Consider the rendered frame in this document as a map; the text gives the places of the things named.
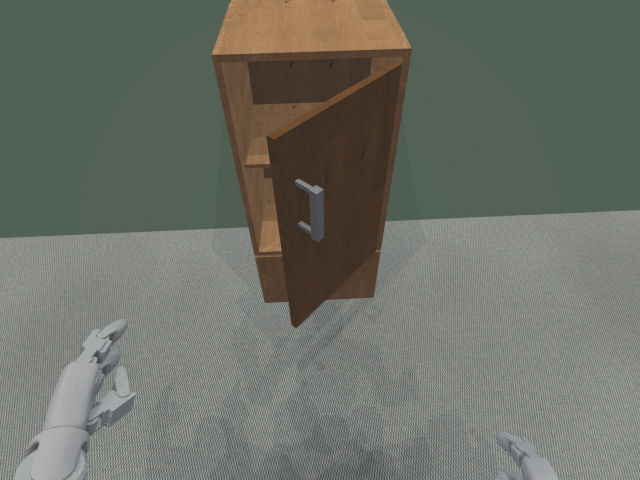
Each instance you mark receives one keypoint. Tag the cupboard door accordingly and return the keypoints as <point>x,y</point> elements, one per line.
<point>342,146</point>

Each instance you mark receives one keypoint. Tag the robot right hand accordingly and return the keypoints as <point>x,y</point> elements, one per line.
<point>524,454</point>

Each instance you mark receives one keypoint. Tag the robot left forearm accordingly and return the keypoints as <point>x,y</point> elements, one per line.
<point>58,453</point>

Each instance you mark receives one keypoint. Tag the robot left hand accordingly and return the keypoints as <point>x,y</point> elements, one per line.
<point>80,381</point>

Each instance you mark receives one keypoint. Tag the handle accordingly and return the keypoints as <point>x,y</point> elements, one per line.
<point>316,201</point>

